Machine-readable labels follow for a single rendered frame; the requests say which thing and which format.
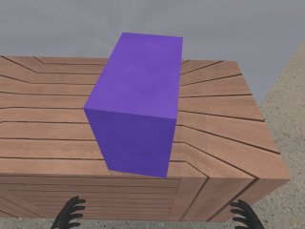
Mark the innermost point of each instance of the carton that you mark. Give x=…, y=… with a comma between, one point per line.
x=132, y=108

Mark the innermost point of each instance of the left robot hand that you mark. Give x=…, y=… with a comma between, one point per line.
x=63, y=218

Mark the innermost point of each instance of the pedestal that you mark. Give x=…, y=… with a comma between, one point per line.
x=222, y=148

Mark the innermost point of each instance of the right robot hand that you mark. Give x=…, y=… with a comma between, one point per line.
x=251, y=219

